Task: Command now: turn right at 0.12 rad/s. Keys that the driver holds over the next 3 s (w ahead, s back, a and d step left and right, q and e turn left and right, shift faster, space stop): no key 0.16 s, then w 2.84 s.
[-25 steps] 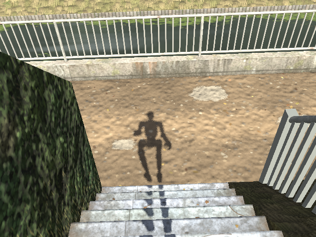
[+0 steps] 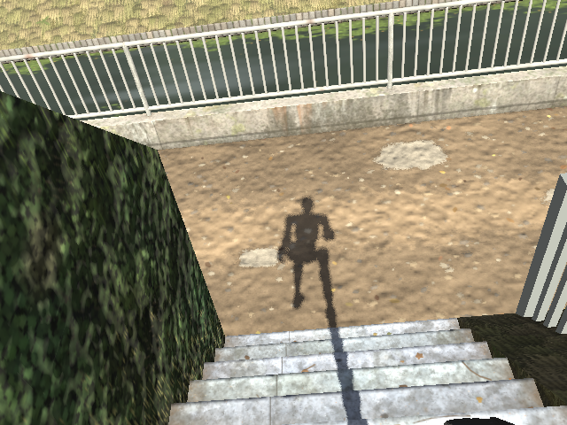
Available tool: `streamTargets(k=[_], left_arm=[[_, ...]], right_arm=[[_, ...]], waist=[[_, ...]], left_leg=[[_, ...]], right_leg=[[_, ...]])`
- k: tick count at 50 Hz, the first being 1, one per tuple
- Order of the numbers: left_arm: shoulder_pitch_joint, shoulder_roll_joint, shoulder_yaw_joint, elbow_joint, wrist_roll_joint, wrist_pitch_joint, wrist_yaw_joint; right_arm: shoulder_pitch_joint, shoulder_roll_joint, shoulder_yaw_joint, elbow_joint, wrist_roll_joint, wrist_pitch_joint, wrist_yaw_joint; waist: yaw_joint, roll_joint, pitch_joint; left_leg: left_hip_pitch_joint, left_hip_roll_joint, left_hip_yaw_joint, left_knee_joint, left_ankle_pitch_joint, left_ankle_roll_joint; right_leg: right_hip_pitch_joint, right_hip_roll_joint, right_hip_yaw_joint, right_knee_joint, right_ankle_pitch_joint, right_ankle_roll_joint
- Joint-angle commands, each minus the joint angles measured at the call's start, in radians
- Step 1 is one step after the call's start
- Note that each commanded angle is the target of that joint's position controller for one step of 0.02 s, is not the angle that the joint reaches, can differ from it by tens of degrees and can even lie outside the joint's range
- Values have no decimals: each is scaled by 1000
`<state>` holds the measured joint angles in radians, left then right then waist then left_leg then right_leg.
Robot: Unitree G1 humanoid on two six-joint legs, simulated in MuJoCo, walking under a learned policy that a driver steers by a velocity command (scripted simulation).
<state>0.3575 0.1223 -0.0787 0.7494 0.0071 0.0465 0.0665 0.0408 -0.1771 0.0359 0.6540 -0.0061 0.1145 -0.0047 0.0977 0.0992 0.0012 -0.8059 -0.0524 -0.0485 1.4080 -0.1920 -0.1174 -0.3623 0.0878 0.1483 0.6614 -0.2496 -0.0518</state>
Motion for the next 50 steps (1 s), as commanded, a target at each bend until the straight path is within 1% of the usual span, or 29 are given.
streamTargets(k=[1, 2, 4, 5, 6, 7, 8, 11, 15, 18, 20, 22, 24, 28, 31, 32, 33, 35, 38, 39, 41, 42, 43, 45, 46, 47, 48, 49, 50], left_arm=[[-180, 195, 51, -95, -23, -24, -35], [-226, 206, 55, -109, -27, -29, -51], [-35, 241, 82, -83, 17, 16, -59], [45, 218, 81, -49, 22, 28, -64], [76, 183, 84, -30, 25, 26, -72], [27, 143, 80, -65, -6, 3, -89], [-63, 216, 113, -76, -23, -12, -90], [-127, 173, 107, -31, -24, -8, -108], [-189, 185, 101, -36, -16, -19, -110], [-252, 172, 86, -61, -8, -26, -93], [-238, 169, 80, -63, -5, -25, -91], [-192, 158, 75, -18, 1, -24, -84], [-246, 183, 79, -16, 17, -35, -78], [-260, 184, 91, 8, -5, -40, -61], [-110, 206, 108, 75, -14, -33, -50], [-32, 223, 114, 105, -14, -33, -51], [-14, 239, 117, 128, -16, -37, -57], [-2, 254, 126, 136, -10, -54, -62], [18, 255, 136, 156, 4, -65, -54], [47, 215, 124, 167, 12, -78, -55], [104, 172, 101, 194, 1, -115, -36], [14, 138, 96, 182, -7, -129, -24], [-65, 148, 92, 184, -9, -129, -19], [-110, 177, 104, 179, -4, -136, -31], [-118, 190, 108, 176, -3, -132, -45], [-81, 200, 109, 190, 3, -122, -57], [-19, 232, 119, 196, 28, -93, -65], [71, 230, 127, 234, 50, -67, -42], [17, 233, 136, 264, 48, -59, -40]], right_arm=[[99, -64, -20, 0, 14, -31, 23], [150, -73, -16, 21, 11, -29, 30], [112, -87, -16, -8, 27, -24, 29], [198, -102, -26, 50, 9, -26, 23], [265, -114, -25, 51, 5, -46, 16], [260, -107, -6, 16, 13, -72, 23], [298, -103, -9, 47, 11, -83, 16], [221, -129, -8, 45, 16, -96, 4], [347, -192, -42, 68, 17, -99, 13], [427, -189, -53, 110, 10, -96, 15], [406, -174, -52, 117, 2, -105, 20], [345, -210, -69, 115, 13, -119, 21], [378, -181, -65, 116, 14, -124, 20], [432, -197, -79, 172, 0, -111, 0], [363, -180, -76, 168, -9, -119, -9], [294, -174, -74, 150, -5, -122, -16], [216, -160, -73, 122, -4, -119, -22], [131, -178, -77, 98, -16, -125, -29], [177, -178, -98, 165, -16, -118, -21], [195, -198, -115, 191, -7, -118, -15], [84, -135, -103, 165, -13, -124, 12], [74, -71, -75, 133, -31, -130, 36], [131, 5, -57, 143, -18, -132, 53], [251, -31, -55, 185, 3, -127, 40], [322, -72, -66, 218, 6, -114, 31], [359, -128, -80, 250, -21, -101, 17], [368, -149, -82, 222, -3, -96, 16], [374, -178, -100, 247, -21, -107, 15], [585, -182, -119, 298, -28, -107, 13]], waist=[[-129, -294, -73], [-148, -315, -54], [-72, -286, 121], [-57, -216, 140], [-63, -136, 141], [-66, -58, 113], [-128, 3, 151], [-108, 68, 138], [-164, 139, 49], [-193, 138, 15], [-167, 107, -15], [-137, 70, -45], [-133, -54, -14], [-163, -110, -25], [-98, -154, -21], [-54, -187, -11], [-35, -249, 31], [-23, -191, 107], [-50, -192, 70], [-71, -141, 58], [-44, -139, 29], [-105, -45, 51], [-168, -75, 12], [-195, -140, -8], [-214, -193, 5], [-191, -192, 16], [-187, -177, 50], [-122, -156, 136], [-272, -28, 65]], left_leg=[[541, 56, -8, -249, 220, 67], [706, 46, 44, -313, 158, 91], [594, 14, 67, -918, -362, 139], [682, 37, 67, -1002, -340, 135], [773, 135, -67, -1032, -295, 137], [835, 269, -299, -994, -236, 157], [736, 301, -431, -1125, -270, 155], [591, 203, -339, -1180, -359, 94], [735, 170, -320, -1127, -245, 161], [839, 192, -323, -1055, 86, 224], [810, 194, -290, -1018, 243, 258], [679, 209, -216, -960, 380, 279], [698, 224, -254, -903, 374, 292], [698, 142, -127, -744, 458, 241], [456, 75, -46, -606, 258, 201], [325, 47, -12, -512, 111, 186], [177, 16, 6, -435, -260, 179], [20, 42, -8, -444, -456, 161], [95, 67, -6, -379, -196, 168], [79, 69, -62, -442, -23, 171], [-4, 40, -99, -523, 215, 172], [343, -4, 12, -719, 704, 160], [677, -35, 85, -654, 845, 148], [896, -51, 117, -549, 893, 116], [835, -30, 108, -585, 779, 135], [769, -18, 116, -623, 673, 167], [700, 37, 110, -968, 535, 175], [737, 136, 0, -1257, 455, 205], [1022, 171, 32, -1166, 659, 256]], right_leg=[[-233, -220, 246, -357, -174, -175], [-339, -202, 203, -392, -155, -155], [-135, -160, 280, -399, -394, -170], [-134, -154, 291, -324, -414, -147], [-177, -109, 232, -178, -285, -108], [-292, -110, 159, -215, -230, -49], [-303, -63, 115, -263, -199, -10], [12, -58, 32, -248, -27, 7], [-22, 3, -75, -163, -109, -21], [-60, 0, -111, -146, -112, -17], [34, -11, -128, -152, -76, -24], [201, -13, -163, -12, 63, -15], [140, -71, -123, -76, 79, -38], [195, -84, -89, -19, 321, -54], [396, -120, -17, -19, 445, -101], [467, -168, 55, -43, 517, -137], [487, -257, 176, -92, 607, -177], [477, -320, 252, -104, 658, -228], [322, -303, 257, -76, 358, -211], [253, -266, 205, 56, 90, -217], [220, -227, 181, 174, -149, -176], [-199, -126, 37, 161, -353, -119], [-450, -114, -5, 147, -429, -103], [-583, -125, -27, 286, -350, -90], [-488, -133, -14, 373, -215, -97], [-363, -127, -5, 507, -117, -102], [-187, -89, -67, 615, 20, -118], [-207, -65, 4, 839, 143, -162], [-426, 26, -73, 1301, -211, -157]])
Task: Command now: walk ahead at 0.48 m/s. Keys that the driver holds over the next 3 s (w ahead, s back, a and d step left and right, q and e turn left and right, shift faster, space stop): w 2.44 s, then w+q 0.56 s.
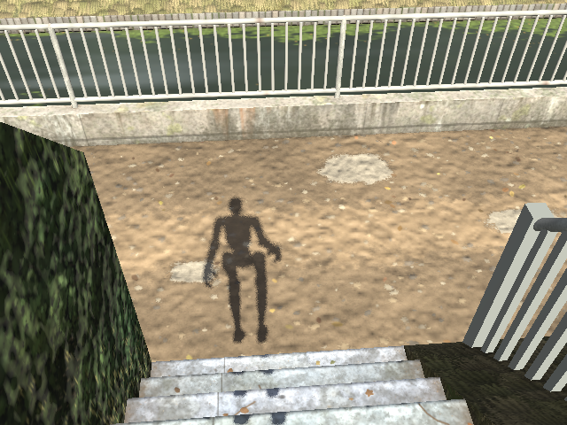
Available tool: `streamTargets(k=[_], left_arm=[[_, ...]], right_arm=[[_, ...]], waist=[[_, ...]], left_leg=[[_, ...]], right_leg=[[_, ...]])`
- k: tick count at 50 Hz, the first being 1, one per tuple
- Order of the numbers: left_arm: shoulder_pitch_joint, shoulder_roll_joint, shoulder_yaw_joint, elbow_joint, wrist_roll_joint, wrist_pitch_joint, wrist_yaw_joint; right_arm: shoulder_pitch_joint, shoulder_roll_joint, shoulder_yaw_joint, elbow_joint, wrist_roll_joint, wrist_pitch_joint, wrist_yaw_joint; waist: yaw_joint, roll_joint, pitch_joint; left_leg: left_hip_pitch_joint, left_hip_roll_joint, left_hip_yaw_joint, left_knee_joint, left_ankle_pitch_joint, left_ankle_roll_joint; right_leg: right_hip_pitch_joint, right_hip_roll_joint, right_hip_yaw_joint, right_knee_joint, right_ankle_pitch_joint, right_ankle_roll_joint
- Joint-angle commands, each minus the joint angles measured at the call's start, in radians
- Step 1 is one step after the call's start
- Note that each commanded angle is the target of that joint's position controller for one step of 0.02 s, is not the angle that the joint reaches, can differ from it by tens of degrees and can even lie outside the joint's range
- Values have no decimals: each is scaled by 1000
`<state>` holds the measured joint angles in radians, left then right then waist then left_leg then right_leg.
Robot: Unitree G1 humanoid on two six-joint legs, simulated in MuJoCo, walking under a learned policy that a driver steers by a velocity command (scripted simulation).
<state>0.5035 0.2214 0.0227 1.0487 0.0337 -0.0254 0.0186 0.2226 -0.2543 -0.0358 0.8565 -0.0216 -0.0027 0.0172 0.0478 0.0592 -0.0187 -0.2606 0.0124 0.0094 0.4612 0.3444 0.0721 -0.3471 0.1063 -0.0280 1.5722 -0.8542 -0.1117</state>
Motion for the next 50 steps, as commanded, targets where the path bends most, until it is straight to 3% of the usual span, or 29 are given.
streamTargets(k=[1, 2, 4, 5, 6, 8, 9, 11, 13, 18, 20, 22, 23, 24, 25, 27, 28, 29, 30, 31, 32, 33, 36, 38, 44, 46, 48, 49, 50], left_arm=[[-86, 81, 31, -92, -28, 5, 2], [28, 28, 9, -112, -27, -7, 15], [7, 50, 11, -40, 6, 2, 33], [-131, 55, 8, -116, 32, -6, 38], [-211, 83, 19, -115, 47, 2, 40], [-296, 11, -9, -146, 33, 25, 15], [-163, -11, -3, -54, 40, 39, 0], [-231, 45, 24, -54, 10, 24, -20], [-330, 33, 11, -89, 21, 10, -37], [-427, 27, 13, -154, -11, 2, -38], [-339, 61, 23, -160, -31, -6, -32], [-109, 131, 50, -88, -40, -12, -22], [-47, 123, 56, -72, -44, -11, -20], [79, 125, 70, -10, -37, -6, -25], [140, 121, 45, 1, -41, -2, -48], [171, 155, 42, 7, -58, -5, -65], [144, 221, 60, 14, -61, -1, -38], [62, 103, 14, 2, -40, -13, -31], [46, 78, -4, 5, -25, -22, -29], [-32, -28, -50, -16, -21, -35, -10], [-70, -6, -54, -34, -20, -47, -6], [-44, 88, -34, -24, -13, -59, -10], [-69, 103, -22, -28, -45, -74, -10], [-77, 103, -19, -26, -58, -71, -11], [2, 80, -10, -29, -10, -27, 27], [-48, 130, 7, -41, 10, -13, 33], [-58, 107, 12, -30, 19, 12, 47], [-46, 102, 33, -11, 17, 26, 58], [-50, 14, 24, -50, -12, 13, 45]], right_arm=[[474, -138, -24, 95, 3, -12, 21], [429, -161, -26, 110, 15, -25, 39], [466, -144, -31, 151, 17, -39, 38], [420, -175, -28, 152, 8, -57, 14], [418, -107, -5, 186, 11, -65, 7], [212, -14, 40, 150, 6, -71, -21], [200, -84, 26, 139, -1, -79, -25], [248, -51, 28, 166, 30, -94, -40], [217, -33, 33, 160, 47, -102, -45], [288, -21, 33, 177, -3, -58, -47], [210, -84, 16, 167, -34, -50, -50], [258, -83, -1, 201, -34, -39, -56], [315, -66, -6, 207, -35, -25, -65], [291, -61, -19, 211, -39, -20, -59], [325, 25, -9, 163, -10, -23, -53], [277, 7, 4, 113, -4, -23, -60], [208, 10, 10, 74, -18, -16, -55], [72, -35, -1, 60, -35, -12, -62], [57, -12, -3, 68, -41, -4, -55], [36, 3, 3, 46, -21, 5, -40], [51, 37, 13, 53, -39, 13, -26], [131, 64, 16, 108, -42, 20, -29], [81, -20, -20, 79, -19, 1, -15], [-3, -25, -16, 40, -34, 5, -9], [-163, -3, -2, -8, -2, -18, -1], [-29, -50, -23, 12, -8, -14, -5], [321, -114, -48, 135, 28, -21, -4], [405, -105, -60, 164, 38, -16, 6], [466, -105, -30, 191, 32, -16, 22]], waist=[[-163, 51, 20], [-36, 97, -34], [-59, 13, -23], [-76, 86, -16], [-54, 40, 109], [44, -21, 234], [79, -7, 135], [35, -18, 148], [20, -40, 187], [-125, 49, 227], [-87, 112, 162], [-51, 39, 72], [-36, -77, 113], [29, -225, 67], [-6, -308, -36], [-13, -233, -73], [1, -388, -61], [-11, -168, 71], [-21, -226, 118], [-91, -125, 180], [-119, -105, 162], [-125, -169, 87], [-143, -126, 98], [-117, -143, 98], [49, -192, 203], [-5, -240, 144], [-133, -96, 58], [-187, 24, 56], [-160, 203, 29]], left_leg=[[668, 259, -167, 226, 508, 63], [627, 327, -214, 299, 573, 60], [397, 284, -241, 244, 68, 127], [266, 377, -460, 131, -385, 196], [129, 367, -498, 109, -294, 191], [-365, 251, -366, 55, -382, 167], [-465, 244, -339, 88, -435, 153], [-303, 158, -318, 226, -690, 102], [-414, 116, -261, 240, -907, 81], [-272, 104, -220, 447, -724, 130], [-176, 134, -279, 603, -546, 170], [-117, 99, -243, 891, -262, 191], [-104, 26, -157, 1081, -246, 169], [-316, -81, -67, 1482, -747, 144], [-741, -163, -61, 1726, -1315, 101], [-932, -79, -93, 1633, -1140, 99], [-980, -43, -83, 1593, -1082, 49], [-1031, -18, -209, 1350, -731, 4], [-961, -27, -193, 1283, -642, -21], [-831, -36, -188, 1039, -441, -81], [-654, -39, -128, 918, -348, -100], [-544, -59, -94, 1017, -245, -93], [-518, -67, -145, 709, 68, -49], [-459, -35, -110, 612, 173, -46], [-299, 29, -26, 187, 153, -46], [-215, 64, -35, 161, -33, -8], [134, 70, 37, -87, -133, 25], [241, 162, -95, -341, -131, 79], [484, 219, -91, 144, 445, 38]], right_leg=[[-791, 84, 64, 621, -39, -55], [-854, 0, 125, 541, 83, -75], [-872, -18, 130, 568, 194, -66], [-931, -54, 239, 304, 431, -17], [-944, -77, 263, 188, 529, 27], [-555, -112, 140, -276, 851, 134], [-317, -100, 97, -180, 1039, 121], [-460, -85, 173, -372, 1302, 85], [-302, -103, 108, -612, 1509, 80], [-168, -142, 26, -915, 1402, 71], [-91, -192, 62, -1026, 1244, 48], [144, -210, 31, -1197, 1126, 34], [196, -187, -18, -1455, 1000, 38], [435, -256, 30, -1395, 1224, -5], [727, -360, 101, -836, 1618, -8], [603, -438, 254, -882, 1151, -118], [466, -536, 515, -1065, 595, -237], [311, -461, 412, -1089, 403, -168], [137, -442, 443, -1057, 431, -151], [-110, -419, 354, -1046, 516, -124], [-252, -384, 311, -1028, 560, -107], [-270, -374, 315, -1014, 666, -102], [-267, -308, 267, -890, 473, -54], [-250, -300, 278, -836, 345, -62], [-144, -272, 226, -636, 419, -92], [-81, -312, 288, -489, 712, -120], [-134, -215, 151, -79, 885, -103], [-176, -99, 100, 333, 686, -91], [-601, 58, 46, 699, -42, -49]])
Over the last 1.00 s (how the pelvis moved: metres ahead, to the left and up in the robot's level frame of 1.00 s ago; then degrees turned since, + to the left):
0.26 0.07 -0.15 0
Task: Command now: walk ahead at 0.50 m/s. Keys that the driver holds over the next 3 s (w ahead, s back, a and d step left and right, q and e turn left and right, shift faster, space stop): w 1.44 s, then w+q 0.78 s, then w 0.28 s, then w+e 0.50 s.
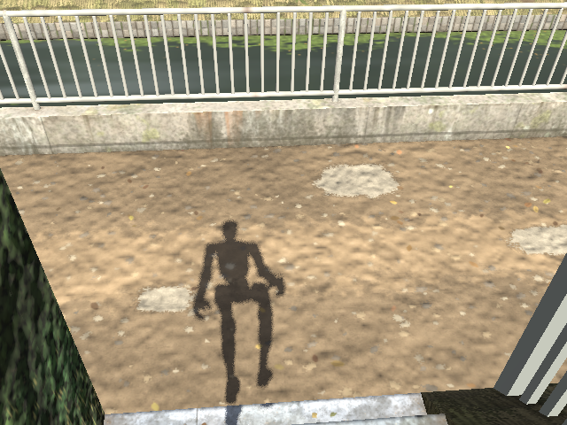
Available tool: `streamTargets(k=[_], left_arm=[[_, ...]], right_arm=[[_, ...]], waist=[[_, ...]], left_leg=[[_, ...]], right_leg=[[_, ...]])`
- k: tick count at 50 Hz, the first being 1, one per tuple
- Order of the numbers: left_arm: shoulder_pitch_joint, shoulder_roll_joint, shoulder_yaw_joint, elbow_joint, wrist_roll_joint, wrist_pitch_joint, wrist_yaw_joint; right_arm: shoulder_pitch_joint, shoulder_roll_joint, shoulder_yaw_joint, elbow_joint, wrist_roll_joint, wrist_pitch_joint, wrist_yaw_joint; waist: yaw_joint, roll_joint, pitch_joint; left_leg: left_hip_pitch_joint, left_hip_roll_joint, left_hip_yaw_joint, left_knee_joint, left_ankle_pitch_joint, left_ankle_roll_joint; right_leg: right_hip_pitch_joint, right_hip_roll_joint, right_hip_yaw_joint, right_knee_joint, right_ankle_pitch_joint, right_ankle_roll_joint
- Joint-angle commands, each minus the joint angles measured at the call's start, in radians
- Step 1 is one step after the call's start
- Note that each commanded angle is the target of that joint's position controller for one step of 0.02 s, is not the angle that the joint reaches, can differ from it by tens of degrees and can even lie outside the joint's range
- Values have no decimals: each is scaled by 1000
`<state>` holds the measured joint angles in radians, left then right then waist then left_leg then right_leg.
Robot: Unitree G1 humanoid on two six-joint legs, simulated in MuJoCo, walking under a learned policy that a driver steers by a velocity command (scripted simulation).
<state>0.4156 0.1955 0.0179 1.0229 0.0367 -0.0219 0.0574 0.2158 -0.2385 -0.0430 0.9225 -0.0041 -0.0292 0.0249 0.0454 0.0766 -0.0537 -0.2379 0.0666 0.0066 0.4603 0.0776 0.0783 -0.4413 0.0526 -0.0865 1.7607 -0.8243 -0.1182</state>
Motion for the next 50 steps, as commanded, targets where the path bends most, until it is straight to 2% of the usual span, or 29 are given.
streamTargets(k=[1, 2, 3, 4, 5, 7, 8, 9, 10, 12, 17, 20, 21, 23, 24, 25, 26, 28, 29, 32, 34, 37, 39, 44, 45, 47, 48, 49, 50], left_arm=[[122, 3, 12, -75, -32, 1, 2], [49, 66, 19, -76, -34, -4, 5], [32, 48, 15, -58, -23, 0, 8], [-25, 29, 4, -94, 3, 4, 4], [-169, 58, 14, -108, 25, 8, 5], [-252, 13, 2, -150, 5, 15, -25], [-233, -12, -9, -137, 8, 21, -43], [-114, -25, -6, -64, 13, 34, -42], [-127, 15, 6, -67, 8, 32, -51], [-218, 55, 12, -90, 20, 21, -63], [-409, 48, 17, -150, -18, 1, -76], [-394, 37, 21, -166, -24, -12, -76], [-262, 51, 24, -139, -30, -15, -70], [151, 146, 60, -14, -27, -4, -51], [128, 152, 72, -24, -27, -12, -62], [192, 150, 69, 12, -42, -10, -76], [197, 135, 33, 8, -39, -16, -99], [258, 133, 24, 39, -53, -13, -95], [220, 173, 33, 27, -46, -18, -78], [81, 8, -42, 31, -24, -48, -56], [29, 107, -25, -15, -20, -60, -55], [19, 105, -16, 7, -62, -79, -48], [-25, 118, -11, -31, -54, -65, -37], [110, 112, -2, -6, -7, -24, -14], [44, 148, 9, -16, 5, -17, -5], [79, 125, 13, 17, 20, 8, 12], [88, 113, 25, 18, 18, 24, 25], [90, 42, 28, 15, 2, 15, 5], [168, 4, 13, -54, -30, 2, -2]], right_arm=[[458, -123, -2, 133, 20, 8, 26], [484, -146, -13, 126, 11, -2, 30], [491, -137, -5, 135, 0, -2, 22], [490, -208, -25, 151, 9, 0, -2], [455, -118, 9, 153, -16, -15, -7], [281, 34, 71, 104, -27, -30, -28], [215, 29, 81, 80, -16, -38, -34], [229, -58, 59, 90, -6, -50, -31], [224, -75, 48, 109, 16, -71, -39], [252, -70, 46, 130, 45, -77, -46], [328, -33, 43, 119, -5, -40, -64], [342, -39, 36, 124, -34, -25, -66], [264, -78, 25, 113, -43, -22, -66], [223, -94, 11, 126, -28, -29, -53], [272, -92, -12, 121, -32, -6, -64], [282, -42, -12, 117, -44, 1, -68], [375, 7, 2, 64, -18, -1, -68], [330, 2, 6, 90, -36, 15, -75], [272, 6, 15, 36, -39, 13, -72], [73, 10, 16, -2, -52, 30, -55], [209, 11, 4, 84, -50, 36, -47], [41, -28, -4, 4, -46, 29, -25], [-45, -11, 6, -16, -46, 16, -11], [-121, -36, 5, -60, -27, 4, -18], [-9, -67, -8, -44, -29, 8, -19], [285, -110, -34, 65, 4, 0, -9], [373, -124, -46, 98, 18, 10, -7], [445, -103, -28, 110, 33, 15, 3], [438, -109, 2, 122, 22, 14, 20]], waist=[[-43, 225, 34], [-102, 90, -13], [-92, 66, 1], [-90, 207, -25], [-100, 42, 98], [-3, -32, 216], [32, -14, 195], [57, 78, 103], [63, 54, 123], [36, 5, 144], [-112, 21, 254], [-173, 26, 235], [-104, 93, 183], [52, 29, 23], [56, -163, 161], [51, -318, 109], [-69, -324, 56], [-32, -242, -4], [-28, -323, -34], [-104, -134, 154], [-155, -159, 89], [-136, -163, 140], [-106, -117, 136], [53, -217, 217], [-8, -266, 172], [-87, -146, 116], [-130, -26, 117], [-147, 120, 39], [-31, 189, 7]], left_leg=[[561, 215, -155, 349, 1033, 5], [536, 244, -204, 268, 622, 71], [411, 243, -227, 256, 407, 93], [356, 342, -456, 148, 21, 204], [214, 297, -437, 126, -224, 164], [-249, 204, -305, 94, -243, 84], [-399, 155, -260, 80, -201, 69], [-451, 150, -260, 73, -127, 72], [-347, 109, -244, 172, -264, 70], [-236, 101, -255, 268, -430, 61], [-235, 65, -196, 370, -484, 102], [-178, 60, -204, 509, -338, 125], [-164, 79, -240, 617, -234, 153], [-240, 41, -136, 1024, 161, 140], [-237, -100, -72, 1343, -53, 114], [-563, -219, -16, 1638, -892, 96], [-848, -176, -72, 1582, -971, 81], [-952, -131, -66, 1605, -840, 81], [-954, -96, -107, 1430, -605, 46], [-745, -70, -137, 923, -160, -82], [-445, -110, -67, 939, 44, -75], [-509, -77, -87, 613, 417, -37], [-247, -92, -4, 436, 550, -51], [-315, -32, -2, 165, 339, -29], [-239, 10, -42, 147, 256, -5], [123, 17, 55, -89, 178, 17], [207, 88, -66, -347, 118, 68], [443, 158, -89, 10, 539, 42], [578, 210, -140, 348, 944, 9]], right_leg=[[-756, 74, 113, 512, -74, -44], [-840, 42, 166, 393, 89, -54], [-838, 28, 186, 373, 162, -44], [-900, -7, 198, 337, 192, -10], [-963, -22, 316, 108, 460, 28], [-711, 16, 238, -285, 746, 110], [-460, 0, 146, -438, 908, 124], [-259, 14, 117, -342, 1042, 114], [-365, -5, 168, -442, 1184, 101], [-408, -46, 191, -683, 1366, 81], [-201, -73, 103, -1089, 1410, 87], [-79, -87, 66, -1175, 1367, 72], [17, -134, 119, -1238, 1298, 47], [433, -90, -15, -1242, 1215, 31], [377, -174, 110, -1706, 1049, -20], [650, -257, 122, -1400, 1498, -1], [808, -335, 203, -1013, 1818, 15], [668, -339, 253, -1023, 1387, -68], [518, -418, 452, -1138, 948, -190], [0, -358, 403, -1140, 917, -144], [-180, -311, 338, -1095, 1026, -88], [-147, -235, 322, -982, 477, -45], [-280, -170, 257, -965, 285, -38], [17, -213, 321, -754, 572, -101], [33, -240, 369, -659, 702, -121], [-42, -172, 263, -331, 915, -124], [-72, -71, 199, 5, 755, -108], [-394, 95, 101, 442, -12, -64], [-697, 68, 111, 508, -91, -52]])
Over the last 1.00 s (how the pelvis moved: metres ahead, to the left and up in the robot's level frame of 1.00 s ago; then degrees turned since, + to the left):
0.42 -0.01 -0.46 0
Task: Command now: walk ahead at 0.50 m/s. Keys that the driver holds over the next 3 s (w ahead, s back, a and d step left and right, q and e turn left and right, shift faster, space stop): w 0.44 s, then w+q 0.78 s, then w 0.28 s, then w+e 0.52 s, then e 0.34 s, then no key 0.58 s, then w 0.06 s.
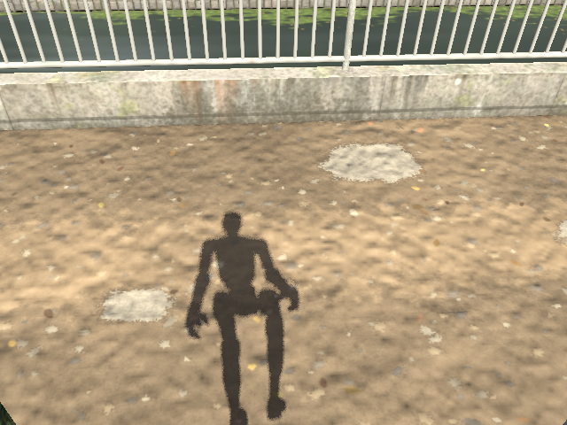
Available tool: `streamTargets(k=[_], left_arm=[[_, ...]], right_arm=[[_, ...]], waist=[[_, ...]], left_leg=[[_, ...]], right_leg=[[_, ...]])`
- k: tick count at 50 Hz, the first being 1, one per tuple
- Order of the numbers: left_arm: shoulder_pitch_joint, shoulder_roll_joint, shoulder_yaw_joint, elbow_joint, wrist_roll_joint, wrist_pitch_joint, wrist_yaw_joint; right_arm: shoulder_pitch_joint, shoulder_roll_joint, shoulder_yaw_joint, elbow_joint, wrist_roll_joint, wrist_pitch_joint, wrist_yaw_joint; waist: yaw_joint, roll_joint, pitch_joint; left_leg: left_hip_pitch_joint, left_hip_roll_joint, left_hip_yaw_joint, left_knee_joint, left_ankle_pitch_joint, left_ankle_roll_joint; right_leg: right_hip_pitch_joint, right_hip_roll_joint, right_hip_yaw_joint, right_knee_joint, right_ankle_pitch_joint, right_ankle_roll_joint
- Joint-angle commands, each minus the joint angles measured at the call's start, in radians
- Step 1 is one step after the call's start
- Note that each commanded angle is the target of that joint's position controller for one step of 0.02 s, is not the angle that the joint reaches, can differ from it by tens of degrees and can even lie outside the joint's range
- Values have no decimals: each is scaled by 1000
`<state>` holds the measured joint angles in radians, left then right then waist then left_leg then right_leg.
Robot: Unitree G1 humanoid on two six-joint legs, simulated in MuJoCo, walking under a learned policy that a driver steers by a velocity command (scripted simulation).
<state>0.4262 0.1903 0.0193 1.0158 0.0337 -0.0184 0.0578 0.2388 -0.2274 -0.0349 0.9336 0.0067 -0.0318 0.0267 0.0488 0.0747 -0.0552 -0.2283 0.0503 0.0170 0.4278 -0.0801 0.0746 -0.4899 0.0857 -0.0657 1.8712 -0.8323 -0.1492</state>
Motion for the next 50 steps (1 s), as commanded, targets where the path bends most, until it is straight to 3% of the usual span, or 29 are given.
streamTargets(k=[1, 2, 3, 4, 6, 7, 9, 11, 12, 15, 17, 21, 24, 25, 26, 28, 30, 31, 32, 33, 34, 36, 39, 44, 46, 47, 48, 49, 50], left_arm=[[124, 40, 8, -61, -34, -4, -2], [25, 70, 13, -71, -27, -6, 6], [-41, 53, 8, -96, -2, 2, 5], [-148, 92, 16, -99, 20, 21, -1], [-182, 49, 16, -85, 12, 20, -16], [-237, -5, -7, -140, 1, 21, -34], [-111, -25, -9, -56, 16, 36, -41], [-176, 51, 13, -73, 8, 35, -50], [-219, 51, 4, -92, 22, 33, -63], [-351, 64, 17, -111, 21, 16, -72], [-432, 57, 16, -158, -16, 5, -69], [-354, 41, 20, -163, -24, -16, -75], [82, 164, 61, -29, -27, -15, -61], [141, 152, 76, -17, -31, -18, -64], [204, 159, 51, 11, -30, -17, -87], [224, 171, 42, 21, -55, -17, -102], [189, 163, 27, 25, -36, -38, -85], [178, 123, 7, 39, -28, -54, -84], [94, 10, -40, 16, -29, -64, -65], [46, 24, -46, 6, -14, -67, -64], [18, 114, -29, -12, -8, -77, -62], [22, 116, -22, 12, -40, -90, -55], [-33, 139, -15, -4, -46, -99, -40], [106, 114, -12, 19, -7, -75, -19], [-24, 201, 19, 3, 24, -43, -10], [73, 150, 21, 8, 47, -13, 1], [105, 126, 26, 32, 37, -8, 5], [41, 151, 42, 7, 27, -3, 2], [19, 49, 23, -46, 35, -8, -12]], right_arm=[[467, -144, -18, 135, 30, 13, 26], [487, -168, -24, 129, -6, 6, 19], [447, -198, -31, 133, 0, 9, -3], [405, -146, -11, 128, -1, 10, -8], [363, -40, 36, 127, -38, -19, -11], [238, 34, 71, 86, -30, -27, -33], [201, -67, 54, 73, -10, -51, -30], [259, -92, 40, 113, 31, -68, -38], [224, -87, 38, 108, 27, -68, -43], [281, -67, 35, 91, -5, -43, -60], [324, -42, 36, 98, -18, -33, -68], [299, -64, 25, 98, -51, -16, -66], [238, -90, -3, 100, -42, -10, -62], [241, -96, -19, 103, -54, 11, -77], [306, -4, -8, 65, -24, 6, -70], [315, -29, -4, 50, -28, 12, -80], [158, -14, 1, -4, -49, 19, -79], [82, -26, -6, -11, -70, 28, -81], [25, -6, 0, -48, -63, 35, -64], [76, 25, 5, -16, -58, 41, -50], [158, 41, 3, 28, -64, 47, -43], [146, -19, -26, 34, -61, 35, -29], [-14, -4, -10, -10, -39, 21, -8], [-159, -16, -6, -79, -30, 13, -7], [-14, -65, -28, -82, -9, 24, -27], [-2, -119, -39, -73, 17, 9, -19], [179, -108, -49, 6, -12, -5, -11], [316, -115, -65, 52, -7, 2, -12], [356, -160, -61, 93, 1, 8, 8]], waist=[[-77, 155, -65], [-113, 63, -16], [-101, 171, -5], [-89, 78, 116], [-55, 10, 211], [25, -69, 241], [60, 62, 125], [30, 69, 146], [40, -11, 164], [-59, 4, 189], [-129, 13, 268], [-165, 40, 204], [8, -29, 84], [61, -195, 134], [-5, -334, 45], [-23, -296, -28], [-5, -303, -12], [-22, -267, 94], [-79, -160, 185], [-112, -151, 171], [-142, -194, 95], [-156, -183, 95], [-123, -150, 150], [29, -179, 269], [-70, -304, 181], [-11, -193, 205], [-76, -105, 125], [-176, 36, 65], [-118, 213, 73]], left_leg=[[600, 280, -228, 340, 876, 72], [459, 293, -281, 254, 476, 145], [326, 359, -477, 116, -10, 225], [193, 324, -491, 53, -159, 196], [-52, 247, -402, 156, -94, 88], [-363, 191, -277, 97, -181, 65], [-495, 151, -260, 76, -78, 68], [-266, 116, -269, 206, -153, 64], [-317, 106, -236, 252, -333, 57], [-223, 96, -269, 311, -447, 101], [-189, 80, -212, 376, -318, 111], [-128, 79, -240, 599, -117, 155], [-208, 10, -205, 1114, 257, 145], [-304, -124, -83, 1488, -224, 128], [-732, -219, -82, 1704, -871, 88], [-965, -114, -90, 1647, -682, 97], [-1025, -76, -190, 1454, -337, 51], [-1033, -63, -219, 1383, -224, 17], [-903, -90, -206, 1075, 13, -35], [-714, -102, -156, 964, 105, -46], [-571, -112, -120, 1027, 224, -44], [-562, -100, -168, 822, 452, -4], [-334, -116, -91, 531, 789, -15], [-340, -41, -1, 234, 682, 8], [-252, 47, -51, 177, 439, 64], [-263, 44, -87, -178, 66, 73], [52, -6, 4, -196, 267, 62], [264, 10, -22, -173, 312, 109], [466, 75, -66, 288, 807, 102]], right_leg=[[-760, 13, 102, 356, -42, -15], [-814, -12, 170, 274, 124, -12], [-831, -50, 184, 212, 204, 28], [-873, -50, 172, 193, 252, 53], [-823, -42, 269, -91, 585, 100], [-580, -30, 197, -431, 801, 152], [-222, -20, 117, -426, 1062, 151], [-399, -49, 171, -603, 1198, 129], [-324, -74, 133, -778, 1361, 118], [-271, -100, 118, -957, 1416, 125], [-228, -100, 83, -1212, 1360, 130], [-21, -134, 81, -1347, 1324, 94], [418, -196, 117, -1599, 1119, 45], [499, -261, 117, -1815, 1253, 8], [837, -362, 146, -1220, 1819, 31], [810, -421, 229, -1149, 1436, -33], [545, -476, 383, -1238, 885, -91], [390, -493, 433, -1259, 955, -100], [136, -441, 306, -1261, 968, -45], [-10, -405, 253, -1239, 1005, -9], [-68, -409, 252, -1229, 966, -11], [-33, -332, 203, -1144, 828, 65], [-171, -288, 120, -1118, 305, 68], [60, -344, 88, -896, 504, 21], [136, -386, 163, -717, 773, -27], [277, -343, 135, -583, 865, -43], [186, -296, 57, -320, 943, -41], [-2, -187, -50, 108, 578, -24], [-464, -80, -100, 407, -45, 17]])
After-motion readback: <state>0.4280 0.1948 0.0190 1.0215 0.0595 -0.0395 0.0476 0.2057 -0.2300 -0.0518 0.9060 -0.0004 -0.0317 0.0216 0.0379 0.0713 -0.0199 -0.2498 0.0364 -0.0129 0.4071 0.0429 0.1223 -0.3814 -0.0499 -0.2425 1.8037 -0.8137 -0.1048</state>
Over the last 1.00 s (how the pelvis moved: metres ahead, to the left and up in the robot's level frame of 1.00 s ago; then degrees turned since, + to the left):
0.45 0.01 -0.45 0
